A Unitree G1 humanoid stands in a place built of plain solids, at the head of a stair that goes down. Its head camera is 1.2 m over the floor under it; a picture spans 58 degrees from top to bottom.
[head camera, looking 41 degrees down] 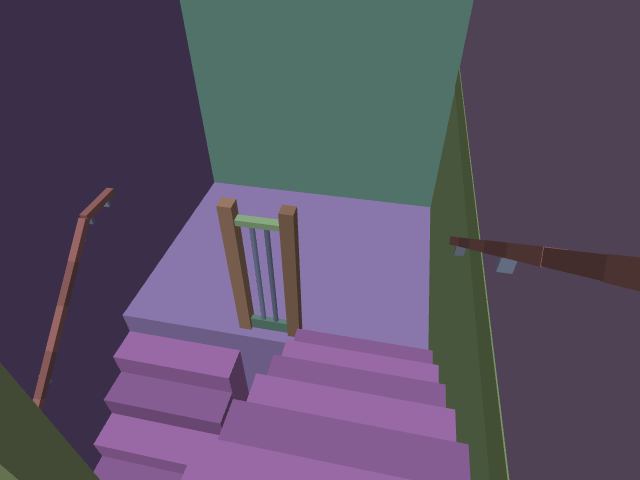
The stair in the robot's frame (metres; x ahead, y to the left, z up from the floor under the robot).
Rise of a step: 0.19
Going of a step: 0.24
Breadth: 0.90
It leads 11 degrees to the right of straight ahead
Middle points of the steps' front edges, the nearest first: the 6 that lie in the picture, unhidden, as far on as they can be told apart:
0.55 -0.05 -0.19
0.79 -0.10 -0.38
1.02 -0.14 -0.58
1.25 -0.19 -0.77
1.49 -0.24 -0.96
1.72 -0.29 -1.16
